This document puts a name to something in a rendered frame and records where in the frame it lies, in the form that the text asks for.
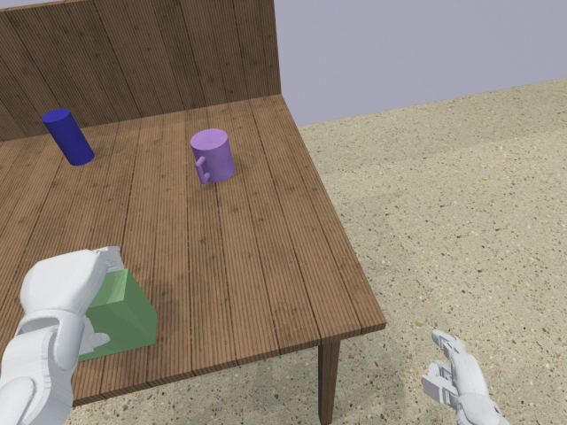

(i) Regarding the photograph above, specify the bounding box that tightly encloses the robot right forearm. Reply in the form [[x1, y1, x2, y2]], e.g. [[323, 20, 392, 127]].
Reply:
[[455, 393, 509, 425]]

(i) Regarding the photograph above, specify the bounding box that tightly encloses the sponge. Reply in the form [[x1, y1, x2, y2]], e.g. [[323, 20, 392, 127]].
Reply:
[[23, 268, 157, 362]]

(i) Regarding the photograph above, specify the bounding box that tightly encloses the right robot hand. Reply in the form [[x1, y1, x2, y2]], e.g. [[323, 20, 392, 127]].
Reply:
[[422, 329, 490, 410]]

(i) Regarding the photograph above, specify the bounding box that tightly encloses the table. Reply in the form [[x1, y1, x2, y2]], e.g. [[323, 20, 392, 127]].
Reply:
[[0, 0, 386, 425]]

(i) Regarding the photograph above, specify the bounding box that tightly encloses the robot left forearm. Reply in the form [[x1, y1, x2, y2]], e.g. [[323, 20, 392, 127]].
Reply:
[[0, 309, 85, 425]]

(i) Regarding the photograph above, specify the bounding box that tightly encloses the left robot hand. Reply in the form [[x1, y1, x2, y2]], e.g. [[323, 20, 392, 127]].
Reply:
[[19, 246, 124, 356]]

